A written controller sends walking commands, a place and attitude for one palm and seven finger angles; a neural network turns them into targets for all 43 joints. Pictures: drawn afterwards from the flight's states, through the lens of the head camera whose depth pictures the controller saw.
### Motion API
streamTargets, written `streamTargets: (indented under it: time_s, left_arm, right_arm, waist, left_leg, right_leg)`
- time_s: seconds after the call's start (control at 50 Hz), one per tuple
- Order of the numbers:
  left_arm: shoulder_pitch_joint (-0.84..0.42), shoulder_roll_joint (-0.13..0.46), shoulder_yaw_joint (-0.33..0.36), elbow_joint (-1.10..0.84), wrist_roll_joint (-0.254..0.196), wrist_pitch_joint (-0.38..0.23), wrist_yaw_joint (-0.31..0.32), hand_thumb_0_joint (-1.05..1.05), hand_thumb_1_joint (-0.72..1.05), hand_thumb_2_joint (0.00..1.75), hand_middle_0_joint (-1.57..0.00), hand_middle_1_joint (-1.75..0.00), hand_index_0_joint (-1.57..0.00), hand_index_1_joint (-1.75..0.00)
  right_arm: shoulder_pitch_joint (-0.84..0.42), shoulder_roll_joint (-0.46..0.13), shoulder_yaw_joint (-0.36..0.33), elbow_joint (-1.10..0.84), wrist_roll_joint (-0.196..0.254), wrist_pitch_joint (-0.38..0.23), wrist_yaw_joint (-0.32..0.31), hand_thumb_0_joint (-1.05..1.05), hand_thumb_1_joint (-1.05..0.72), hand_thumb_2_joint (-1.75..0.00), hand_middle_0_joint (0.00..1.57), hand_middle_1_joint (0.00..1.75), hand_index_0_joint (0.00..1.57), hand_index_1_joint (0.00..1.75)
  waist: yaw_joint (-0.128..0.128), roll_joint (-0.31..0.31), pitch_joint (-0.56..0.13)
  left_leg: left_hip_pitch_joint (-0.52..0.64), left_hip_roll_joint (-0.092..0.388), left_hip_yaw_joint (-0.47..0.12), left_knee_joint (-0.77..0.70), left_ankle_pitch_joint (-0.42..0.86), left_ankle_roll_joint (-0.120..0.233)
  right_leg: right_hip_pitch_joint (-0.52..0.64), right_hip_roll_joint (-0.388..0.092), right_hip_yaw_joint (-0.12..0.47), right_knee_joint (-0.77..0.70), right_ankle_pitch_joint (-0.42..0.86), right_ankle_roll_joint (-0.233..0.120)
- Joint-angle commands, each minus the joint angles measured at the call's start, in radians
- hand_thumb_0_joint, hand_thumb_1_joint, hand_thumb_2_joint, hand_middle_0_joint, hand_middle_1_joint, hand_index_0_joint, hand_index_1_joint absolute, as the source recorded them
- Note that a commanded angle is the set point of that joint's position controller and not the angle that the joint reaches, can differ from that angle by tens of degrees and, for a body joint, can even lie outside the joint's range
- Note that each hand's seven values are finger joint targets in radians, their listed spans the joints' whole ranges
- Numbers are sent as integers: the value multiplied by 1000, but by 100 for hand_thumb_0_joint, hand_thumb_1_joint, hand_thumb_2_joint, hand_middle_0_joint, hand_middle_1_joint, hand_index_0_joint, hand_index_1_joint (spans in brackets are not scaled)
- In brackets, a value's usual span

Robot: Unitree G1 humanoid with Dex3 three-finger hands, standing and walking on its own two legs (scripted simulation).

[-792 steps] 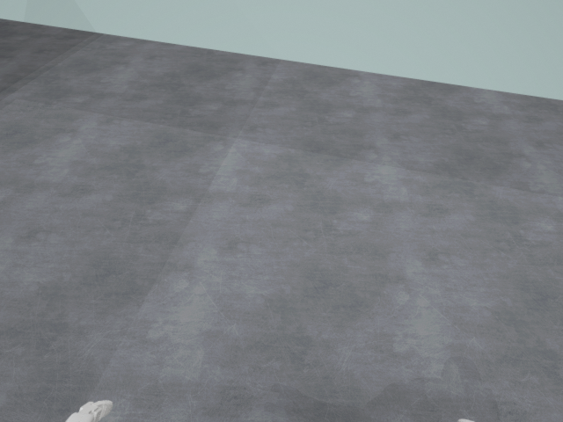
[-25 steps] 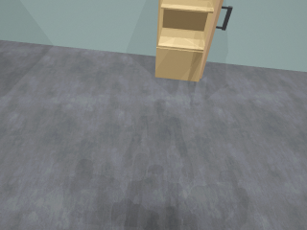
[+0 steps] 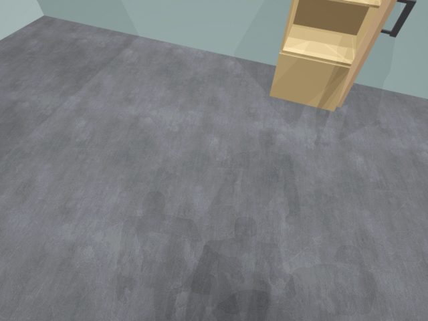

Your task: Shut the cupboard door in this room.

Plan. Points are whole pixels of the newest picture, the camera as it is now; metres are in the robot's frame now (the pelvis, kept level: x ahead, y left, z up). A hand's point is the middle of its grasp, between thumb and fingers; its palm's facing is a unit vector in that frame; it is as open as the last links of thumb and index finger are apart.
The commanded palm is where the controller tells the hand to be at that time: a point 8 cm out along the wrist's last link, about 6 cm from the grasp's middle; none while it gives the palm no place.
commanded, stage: stand and wait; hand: left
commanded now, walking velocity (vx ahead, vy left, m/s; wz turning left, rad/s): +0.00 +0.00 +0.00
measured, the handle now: (396, 17) +1.17 -0.58 +0.04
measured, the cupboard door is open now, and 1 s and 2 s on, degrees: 83 83 83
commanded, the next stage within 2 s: turn or walk to find it in 0.08 s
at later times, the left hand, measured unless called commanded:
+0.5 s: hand out of the picture +0.02 +0.18 -0.15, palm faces +0.18 -0.94 -0.28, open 7.3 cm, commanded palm none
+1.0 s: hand out of the picture -0.06 +0.24 -0.16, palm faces +0.37 -0.90 -0.23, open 7.4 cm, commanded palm none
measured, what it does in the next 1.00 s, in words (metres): steps on the spot, turning left: left foot, then right foot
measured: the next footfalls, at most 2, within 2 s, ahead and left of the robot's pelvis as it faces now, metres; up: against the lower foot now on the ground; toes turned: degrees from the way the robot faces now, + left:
left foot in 0.02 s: +0.02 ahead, +0.14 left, +0.00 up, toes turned +5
right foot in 0.34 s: +0.03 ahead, -0.12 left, +0.00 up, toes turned -2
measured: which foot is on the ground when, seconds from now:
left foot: up 0.00-0.00, down 0.02-0.36, up 0.38-0.74, down 0.76-1.00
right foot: down 0.00-0.02, up 0.04-0.32, down 0.34-0.76, up 0.78-1.00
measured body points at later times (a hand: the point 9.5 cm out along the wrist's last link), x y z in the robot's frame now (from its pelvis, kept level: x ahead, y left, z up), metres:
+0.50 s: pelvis -0.02 -0.02 +0.01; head +0.01 -0.05 +0.45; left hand +0.01 +0.23 -0.13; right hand +0.05 -0.26 -0.16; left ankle -0.06 +0.12 -0.66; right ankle -0.02 -0.12 -0.73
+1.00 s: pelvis -0.05 +0.03 +0.01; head -0.02 +0.05 +0.46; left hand -0.08 +0.29 -0.15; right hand +0.11 -0.18 -0.13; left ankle -0.08 +0.11 -0.73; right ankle -0.02 -0.13 -0.65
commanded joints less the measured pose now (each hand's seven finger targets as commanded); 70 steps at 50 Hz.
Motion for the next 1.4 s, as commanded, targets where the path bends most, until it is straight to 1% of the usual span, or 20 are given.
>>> streamTargets:
  time_s: [0.0, 0.04, 0.28, 0.3, 0.34, 0.38, 0.48, 0.62, 0.7, 0.72, 0.74, 0.76, 0.88, 1.06, 1.16, 1.18, 1.22, 1.24, 1.28, 1.38]
  left_arm:
    - [44, 88, 9, -54, -15, -8, 11, 0, 90, 90, -20, -30, -20, -30]
    - [-16, 71, -1, -54, -15, 3, 12, 0, 90, 90, -20, -30, -20, -30]
    - [25, 74, 21, -38, -15, -4, 4, 0, 90, 90, -20, -30, -20, -30]
    - [58, 98, 25, -33, -12, -10, 7, 0, 90, 90, -20, -30, -20, -30]
    - [74, 239, 55, -50, 3, -18, 15, 0, 90, 90, -20, -30, -20, -30]
    - [18, 212, 57, -81, -2, -16, 19, 0, 90, 90, -20, -30, -20, -30]
    - [-75, 164, 37, -135, -2, -19, 14, 0, 90, 90, -20, -30, -20, -30]
    - [7, 225, 55, -116, 7, -14, 14, 0, 90, 90, -20, -30, -20, -30]
    - [-24, 233, 61, -117, -5, -4, 10, 0, 90, 90, -20, -30, -20, -30]
    - [-28, 208, 57, -123, -13, 3, 8, 0, 90, 90, -20, -30, -20, -30]
    - [-26, 144, 46, -153, -18, 9, 3, 0, 90, 90, -20, -30, -20, -30]
    - [-84, 116, 30, -182, -11, 16, 5, 0, 90, 90, -20, -30, -20, -30]
    - [-83, 128, 41, -131, -9, 24, -9, 0, 90, 90, -20, -30, -20, -30]
    - [-150, 104, 31, -180, -16, 24, 0, 0, 90, 90, -20, -30, -20, -30]
    - [-39, 112, 36, -162, -22, 7, 3, 0, 90, 90, -20, -30, -20, -30]
    - [0, 136, 41, -153, -19, -2, 6, 0, 90, 90, -20, -30, -20, -30]
    - [26, 276, 65, -168, 1, -15, 16, 0, 90, 90, -20, -30, -20, -30]
    - [1, 261, 60, -184, -8, -8, 18, 0, 90, 90, -20, -30, -20, -30]
    - [-114, 200, 56, -210, -12, -12, 19, 0, 90, 90, -20, -30, -20, -30]
    - [-91, 155, 38, -202, -9, -27, 15, 0, 90, 90, -20, -30, -20, -30]
  right_arm:
    - [115, -169, -27, -15, -8, -51, -17, 0, -90, -90, 20, 30, 20, 30]
    - [87, -164, -20, 0, -12, -47, -32, 0, -90, -90, 20, 30, 20, 30]
    - [45, -151, -42, -18, -9, -32, -30, 0, -90, -90, 20, 30, 20, 30]
    - [34, -133, -42, -26, -3, -32, -26, 0, -90, -90, 20, 30, 20, 30]
    - [13, -48, -30, -78, 2, -24, -17, 0, -90, -90, 20, 30, 20, 30]
    - [-10, -89, -46, -74, -7, 4, -17, 0, -90, -90, 20, 30, 20, 30]
    - [79, -69, -46, -31, -7, 15, 5, 0, -90, -90, 20, 30, 20, 30]
    - [-11, -57, -24, -79, 1, -4, 6, 0, -90, -90, 20, 30, 20, 30]
    - [80, -78, -24, -64, 0, -20, 4, 0, -90, -90, 20, 30, 20, 30]
    - [122, -122, -35, -57, -1, -29, 5, 0, -90, -90, 20, 30, 20, 30]
    - [160, -216, -57, -63, -8, -35, 1, 0, -90, -90, 20, 30, 20, 30]
    - [207, -265, -68, -51, -8, -26, -8, 0, -90, -90, 20, 30, 20, 30]
    - [71, -168, -39, -82, -10, -37, -29, 0, -90, -90, 20, 30, 20, 30]
    - [121, -179, -55, -87, -17, -28, -22, 0, -90, -90, 20, 30, 20, 30]
    - [67, -178, -63, -108, -14, -18, -17, 0, -90, -90, 20, 30, 20, 30]
    - [65, -154, -61, -113, -7, -18, -14, 0, -90, -90, 20, 30, 20, 30]
    - [60, -67, -48, -153, -1, -16, -10, 0, -90, -90, 20, 30, 20, 30]
    - [42, -118, -61, -152, -6, -2, -9, 0, -90, -90, 20, 30, 20, 30]
    - [81, -114, -69, -99, -14, 18, -2, 0, -90, -90, 20, 30, 20, 30]
    - [126, -88, -57, -66, -12, 19, 11, 0, -90, -90, 20, 30, 20, 30]
  waist:
    - [-46, 232, -172]
    - [-51, 228, -83]
    - [-12, 144, -110]
    - [4, 95, -121]
    - [23, -274, -89]
    - [16, -260, -27]
    - [-44, -147, -30]
    - [16, -179, -102]
    - [-36, -122, -145]
    - [-65, 4, -165]
    - [-79, 290, -165]
    - [-111, 335, -155]
    - [-46, 165, -98]
    - [-75, 156, -92]
    - [-21, 161, -125]
    - [-3, 90, -135]
    - [16, -323, -112]
    - [11, -211, -82]
    - [-41, -177, -16]
    - [-54, -142, -63]
  left_leg:
    - [273, 264, -290, -272, 558, 120]
    - [135, 305, -279, -344, 505, 199]
    - [81, 148, -216, -210, 503, 138]
    - [16, 108, -190, -156, 392, 100]
    - [-248, -72, -23, 139, -180, 3]
    - [-247, -24, -123, 425, -237, 11]
    - [-239, -11, -67, 520, -80, -19]
    - [-169, -3, 2, 182, -149, -27]
    - [35, -14, 42, -128, 70, -11]
    - [163, 36, -36, -230, 209, 9]
    - [272, 260, -354, -284, 476, 103]
    - [230, 369, -432, -317, 626, 207]
    - [160, 190, -224, -298, 531, 174]
    - [140, 192, -324, -289, 486, 208]
    - [7, 133, -340, -202, 425, 163]
    - [-77, 87, -311, -143, 306, 119]
    - [-328, -120, -104, 239, -270, 4]
    - [-279, -76, -145, 399, -264, 10]
    - [-280, -49, -159, 559, -149, 6]
    - [-286, -26, -104, 568, -22, -35]
  right_leg:
    - [-136, -6, 105, 101, -27, 52]
    - [-134, 13, 195, 264, -241, 48]
    - [30, 70, 176, -85, 68, 64]
    - [119, 37, 198, -185, 172, 60]
    - [222, -296, 492, -276, 417, -91]
    - [38, -307, 466, -316, 297, -163]
    - [43, -194, 244, -272, 328, -100]
    - [173, -237, 227, -187, 506, -142]
    - [106, -205, 155, -56, 445, -64]
    - [1, -163, 114, 59, 318, -12]
    - [-237, -25, 74, 256, -81, 66]
    - [-290, 21, 147, 408, -332, 76]
    - [-306, 24, 244, 545, -75, 83]
    - [-217, 58, 246, 287, -124, 89]
    - [37, 94, 212, -57, 48, 72]
    - [152, 62, 231, -187, 148, 68]
    - [215, -335, 614, -313, 271, -94]
    - [69, -366, 566, -328, 248, -150]
    - [-23, -254, 468, -353, 80, -119]
    - [95, -169, 267, -279, 314, -90]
